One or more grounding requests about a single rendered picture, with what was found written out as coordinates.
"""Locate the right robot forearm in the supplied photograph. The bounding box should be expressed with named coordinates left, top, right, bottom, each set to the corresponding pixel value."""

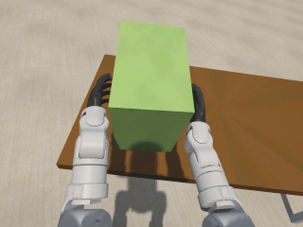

left=184, top=121, right=256, bottom=227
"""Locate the carton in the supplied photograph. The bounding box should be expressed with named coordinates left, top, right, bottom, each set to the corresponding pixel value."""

left=108, top=21, right=195, bottom=152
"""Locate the left robot hand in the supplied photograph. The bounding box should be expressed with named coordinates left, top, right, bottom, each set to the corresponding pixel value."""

left=86, top=73, right=113, bottom=108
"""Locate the right robot upper arm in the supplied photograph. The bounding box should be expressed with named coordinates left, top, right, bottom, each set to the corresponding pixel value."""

left=202, top=211, right=255, bottom=227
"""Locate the table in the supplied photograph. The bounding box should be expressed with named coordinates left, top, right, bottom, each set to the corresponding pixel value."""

left=56, top=54, right=303, bottom=224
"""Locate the left robot upper arm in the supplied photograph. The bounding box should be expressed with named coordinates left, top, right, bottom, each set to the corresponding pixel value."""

left=58, top=208, right=113, bottom=227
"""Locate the right robot hand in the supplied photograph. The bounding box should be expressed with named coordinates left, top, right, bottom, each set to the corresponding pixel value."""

left=189, top=83, right=205, bottom=123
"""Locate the left robot forearm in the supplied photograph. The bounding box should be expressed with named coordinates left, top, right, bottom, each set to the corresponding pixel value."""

left=57, top=106, right=109, bottom=227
